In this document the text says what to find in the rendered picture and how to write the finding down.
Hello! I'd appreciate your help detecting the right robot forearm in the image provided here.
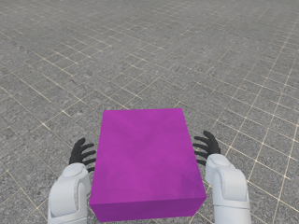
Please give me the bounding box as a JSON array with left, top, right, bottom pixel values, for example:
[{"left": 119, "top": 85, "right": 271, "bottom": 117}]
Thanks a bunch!
[{"left": 205, "top": 153, "right": 252, "bottom": 224}]

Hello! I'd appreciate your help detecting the right robot hand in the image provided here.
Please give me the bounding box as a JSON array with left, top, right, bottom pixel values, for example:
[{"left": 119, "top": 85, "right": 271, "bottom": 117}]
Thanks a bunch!
[{"left": 192, "top": 131, "right": 221, "bottom": 166}]

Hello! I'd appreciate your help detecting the carton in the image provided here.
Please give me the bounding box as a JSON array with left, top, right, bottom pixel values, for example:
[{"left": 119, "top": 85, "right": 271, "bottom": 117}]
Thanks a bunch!
[{"left": 89, "top": 108, "right": 206, "bottom": 223}]

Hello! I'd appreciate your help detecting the left robot hand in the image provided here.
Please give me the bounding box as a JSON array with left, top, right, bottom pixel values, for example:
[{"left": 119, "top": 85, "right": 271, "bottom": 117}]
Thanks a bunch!
[{"left": 68, "top": 137, "right": 96, "bottom": 173}]

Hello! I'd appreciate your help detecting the left robot forearm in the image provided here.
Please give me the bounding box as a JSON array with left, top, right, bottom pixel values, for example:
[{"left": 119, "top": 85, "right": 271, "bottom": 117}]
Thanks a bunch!
[{"left": 48, "top": 162, "right": 92, "bottom": 224}]

